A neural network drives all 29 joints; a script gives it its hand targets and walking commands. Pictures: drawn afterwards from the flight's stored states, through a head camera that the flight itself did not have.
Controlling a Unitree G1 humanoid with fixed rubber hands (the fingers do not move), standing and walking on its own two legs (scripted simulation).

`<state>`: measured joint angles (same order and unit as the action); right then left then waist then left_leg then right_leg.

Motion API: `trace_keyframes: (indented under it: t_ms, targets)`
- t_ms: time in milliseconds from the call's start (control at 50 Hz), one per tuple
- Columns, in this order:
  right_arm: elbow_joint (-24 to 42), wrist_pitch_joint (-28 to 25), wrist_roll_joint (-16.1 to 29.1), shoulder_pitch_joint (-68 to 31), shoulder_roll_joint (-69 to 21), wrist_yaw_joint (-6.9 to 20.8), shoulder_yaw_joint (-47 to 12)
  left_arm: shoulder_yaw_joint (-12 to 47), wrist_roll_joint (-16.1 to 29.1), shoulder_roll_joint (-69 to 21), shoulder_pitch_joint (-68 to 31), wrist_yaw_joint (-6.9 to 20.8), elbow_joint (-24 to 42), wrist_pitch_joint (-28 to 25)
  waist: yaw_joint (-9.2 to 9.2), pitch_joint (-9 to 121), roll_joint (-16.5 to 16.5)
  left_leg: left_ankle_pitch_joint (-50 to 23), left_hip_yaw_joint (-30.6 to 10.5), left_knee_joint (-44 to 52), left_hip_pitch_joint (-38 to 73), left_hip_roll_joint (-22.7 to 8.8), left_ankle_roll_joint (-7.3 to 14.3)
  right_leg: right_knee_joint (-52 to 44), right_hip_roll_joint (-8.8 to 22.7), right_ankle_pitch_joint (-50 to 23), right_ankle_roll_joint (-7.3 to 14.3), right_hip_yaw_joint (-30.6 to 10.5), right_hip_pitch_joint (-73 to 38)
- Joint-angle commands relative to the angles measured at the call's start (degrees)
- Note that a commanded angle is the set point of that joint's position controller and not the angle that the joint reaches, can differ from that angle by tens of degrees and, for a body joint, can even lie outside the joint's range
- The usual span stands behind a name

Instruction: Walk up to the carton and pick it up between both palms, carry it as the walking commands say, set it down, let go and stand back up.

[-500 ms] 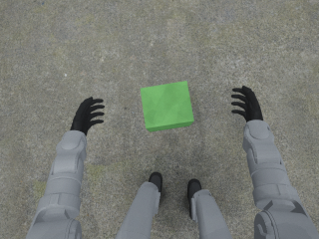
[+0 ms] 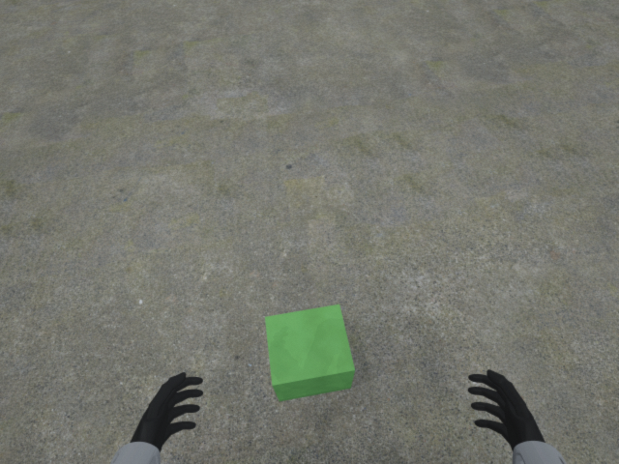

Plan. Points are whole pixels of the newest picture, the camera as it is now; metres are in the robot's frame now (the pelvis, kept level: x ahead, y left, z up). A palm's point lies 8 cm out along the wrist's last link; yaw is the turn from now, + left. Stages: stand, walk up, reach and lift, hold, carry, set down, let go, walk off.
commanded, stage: let go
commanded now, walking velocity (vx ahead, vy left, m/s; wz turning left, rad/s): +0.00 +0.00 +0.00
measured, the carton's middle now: (309, 353) +0.46 +0.07 -0.67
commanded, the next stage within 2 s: stand in 0.54 s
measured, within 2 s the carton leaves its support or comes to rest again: neither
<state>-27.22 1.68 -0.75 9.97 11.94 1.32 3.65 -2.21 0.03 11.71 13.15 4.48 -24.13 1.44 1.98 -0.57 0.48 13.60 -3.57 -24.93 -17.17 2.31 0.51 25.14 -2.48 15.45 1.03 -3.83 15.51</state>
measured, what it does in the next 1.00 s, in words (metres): stands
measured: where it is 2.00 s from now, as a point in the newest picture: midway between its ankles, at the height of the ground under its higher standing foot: outside the picture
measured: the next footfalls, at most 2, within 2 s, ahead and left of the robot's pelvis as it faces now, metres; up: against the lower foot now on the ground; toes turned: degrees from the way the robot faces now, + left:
none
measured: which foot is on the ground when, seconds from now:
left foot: down 0.00-1.00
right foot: down 0.00-1.00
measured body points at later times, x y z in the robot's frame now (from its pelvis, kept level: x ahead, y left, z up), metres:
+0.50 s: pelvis -0.01 +0.00 +0.00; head +0.00 +0.00 +0.45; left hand +0.16 +0.25 -0.08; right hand +0.17 -0.23 -0.08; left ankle -0.02 +0.11 -0.74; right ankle -0.03 -0.11 -0.74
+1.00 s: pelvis +0.01 +0.02 +0.00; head +0.02 +0.03 +0.45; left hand +0.15 +0.31 -0.11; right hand +0.14 -0.28 -0.09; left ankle -0.02 +0.11 -0.74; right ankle -0.03 -0.11 -0.74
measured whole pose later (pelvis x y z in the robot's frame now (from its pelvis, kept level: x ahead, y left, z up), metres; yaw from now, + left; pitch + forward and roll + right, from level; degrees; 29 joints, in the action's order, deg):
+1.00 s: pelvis +0.01 +0.02 +0.00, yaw -1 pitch +0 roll +0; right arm -46.9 0.4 -2.0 8.6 19.0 -1.4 1.6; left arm -1.6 -1.9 19.9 10.3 -1.6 -43.9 0.7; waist -0.2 -0.8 -2.1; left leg 16.4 -2.6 -26.5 -9.6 3.3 2.1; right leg 25.3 -1.5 17.5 -0.3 -4.7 7.4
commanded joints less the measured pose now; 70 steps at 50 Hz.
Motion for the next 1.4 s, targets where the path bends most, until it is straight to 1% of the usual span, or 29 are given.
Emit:
trace_keyframes:
  t_ms: [0, 80, 140, 240, 300, 380, 460, 520, 540, 560, 580, 600, 620, 640, 680, 740, 800, 880, 1100, 1380]
  targets:
    - [6.4, 0.6, 0.5, -0.6, 3.7, 0.8, 0.0, -1.6, 0.1, 6.7, -1.5, 0.0, 5.3, 0.7, -0.71, 4.8, -1.9, -12.7, 2.6, 1.7, 10.3, 0.1, -1.0, -4.9, 1.8, -12.5, -1.4, 1.4, -3.9]
    - [7.2, 2.4, 0.6, 0.1, 4.1, 1.5, -0.3, -1.9, -0.3, 7.3, -1.9, 0.2, 4.9, 2.8, -1.05, 0.0, -1.5, -8.2, 3.0, 2.5, 11.1, 0.3, -0.6, -5.6, 2.3, -9.1, -1.5, 1.4, -5.2]
    - [7.8, 3.5, 0.7, 0.0, 4.5, 1.7, -0.2, -2.1, -0.7, 7.6, -2.4, 0.4, 4.9, 4.1, -1.13, -2.0, -1.2, -6.7, 3.1, 2.6, 11.8, 0.4, -0.5, -5.5, 2.3, -8.1, -1.6, 1.5, -6.1]
    - [8.4, 4.5, 0.8, 0.5, 4.6, 1.8, 0.2, -2.3, -1.0, 7.9, -2.4, 0.4, 5.2, 5.4, -1.47, -2.6, -1.2, -7.6, 3.1, 2.3, 12.5, 0.6, -0.3, -4.6, 1.9, -10.4, -1.9, 1.8, -8.1]
    - [7.4, 3.8, 1.4, 0.6, 5.0, 1.3, 0.0, -2.3, -0.9, 7.7, -3.1, -0.6, 6.5, 7.2, -1.53, -0.5, -0.7, -8.6, 3.1, 1.6, 12.2, 0.9, -0.6, -3.6, 1.9, -13.6, -1.9, 1.9, -9.5]
    - [6.0, 3.0, 1.9, 0.8, 5.4, 0.4, -1.0, -2.3, -0.4, 7.6, -2.9, -1.9, 6.9, 9.6, -1.79, 0.5, -1.6, -8.7, 3.0, 1.2, 9.6, 1.1, -0.9, -2.4, 2.1, -16.8, -2.0, 1.5, -11.0]
    - [5.7, 3.0, 1.6, 1.8, 6.0, -0.1, -1.8, -2.2, -0.1, 7.6, -2.8, -2.8, 6.7, 11.0, -2.41, -0.2, -2.4, -7.9, 2.7, 0.6, 7.8, 0.9, -1.3, -1.4, 1.8, -16.4, -2.0, 2.0, -10.7]
    - [5.8, 3.1, 1.1, 2.5, 6.7, -0.3, -2.2, -2.2, 0.1, 7.6, -2.8, -3.4, 7.0, 11.8, -2.55, -0.1, -2.0, -8.2, 2.1, 0.0, 7.2, 0.5, -1.7, -0.9, 1.5, -15.6, -1.9, 2.4, -10.3]
    - [-2.5, 1.7, -2.2, 0.0, 12.3, -2.0, 0.1, -3.3, -1.6, 12.9, -5.6, -5.4, -0.1, 7.2, -0.62, -1.6, -5.0, -6.3, -1.3, 0.2, 2.8, -3.1, -2.0, -1.3, 3.5, -5.0, -2.8, 0.2, -4.8]
    - [-2.8, 0.8, -2.5, 0.7, 13.5, -2.5, 0.5, -3.1, -2.4, 12.8, -4.1, -5.8, -1.2, 5.1, -1.35, -1.0, -3.5, -4.1, -2.4, 0.6, 4.0, -3.8, -1.4, -2.0, 3.7, -1.0, -2.4, -1.3, -4.3]
    - [-3.8, 0.1, -2.6, 0.2, 13.2, -2.6, 0.4, -2.8, -2.6, 12.3, -4.3, -5.9, -2.4, 3.7, -1.55, -0.7, -2.2, -1.4, -3.3, 1.6, 3.5, -4.3, -1.1, -2.1, 3.8, 1.0, -2.2, -2.2, -3.8]
    - [-4.9, -0.6, -2.4, -0.2, 13.2, -2.6, 0.3, -2.7, -2.6, 12.1, -4.4, -5.8, -3.3, 2.6, -1.59, -0.4, -1.1, 0.4, -4.2, 2.5, 3.0, -4.7, -0.6, -1.7, 3.8, 0.8, -2.0, -2.3, -4.5]
    - [-5.8, -1.1, -2.2, -0.9, 13.0, -2.7, 0.3, -2.6, -2.5, 11.9, -4.3, -5.8, -4.3, 1.7, -1.49, 0.2, 0.1, 0.8, -4.7, 3.1, 2.6, -5.0, -0.3, -1.0, 3.8, -0.5, -1.8, -2.4, -5.5]
    - [-6.8, -1.5, -2.1, -1.7, 13.0, -2.6, 0.2, -2.6, -2.4, 12.1, -4.4, -5.5, -5.4, 1.1, -1.28, 1.5, 1.0, -1.1, -5.0, 3.1, 2.7, -5.3, 0.1, -0.6, 3.9, -2.8, -1.7, -2.4, -6.9]
    - [-8.6, -1.9, -1.8, -2.2, 12.9, -2.5, 0.2, -2.6, -2.3, 12.7, -4.2, -5.4, -7.4, 0.0, -1.29, 2.9, 0.8, -6.9, -4.6, 2.0, 4.3, -5.4, 0.2, -0.7, 4.5, -6.4, -1.6, -2.8, -7.6]
    - [-10.9, -2.0, -1.6, -1.7, 13.6, -2.6, 0.3, -2.3, -2.2, 13.5, -4.3, -5.7, -9.8, -0.8, -1.94, 4.2, 0.7, -14.4, -4.1, 0.6, 7.3, -5.6, 0.1, -0.6, 5.0, -11.1, -1.4, -3.1, -7.4]
    - [-12.9, -1.9, -1.5, -1.7, 14.6, -2.7, 0.4, -2.0, -2.1, 14.3, -4.1, -6.0, -12.0, -1.1, -2.25, 4.5, 1.0, -17.8, -4.3, 0.4, 9.0, -6.0, 0.1, -0.5, 5.2, -13.5, -1.3, -3.2, -7.4]
    - [-15.1, -1.9, -1.4, -2.1, 15.7, -2.9, 0.2, -1.5, -2.0, 15.3, -3.8, -6.2, -14.7, -1.4, -2.29, 4.2, 0.6, -19.5, -4.6, 0.8, 9.8, -6.4, 0.2, -0.8, 5.5, -15.3, -1.2, -3.4, -8.0]
    - [-19.9, -2.2, -0.9, -3.4, 16.9, -2.9, -0.3, -0.7, -1.8, 16.5, -4.5, -6.5, -19.8, -1.8, -2.11, 3.4, -0.4, -20.7, -4.8, 2.6, 11.4, -6.8, 0.2, -2.5, 6.3, -17.1, -1.1, -3.8, -9.2]
    - [-24.4, -2.3, -0.6, -4.5, 17.7, -2.8, -0.9, -0.1, -1.5, 17.6, -5.5, -6.4, -24.4, -2.2, -2.2, 1.6, -0.7, -14.4, -5.1, 5.6, 11.6, -7.1, 0.7, -5.8, 7.1, -13.6, -0.9, -4.6, -9.3]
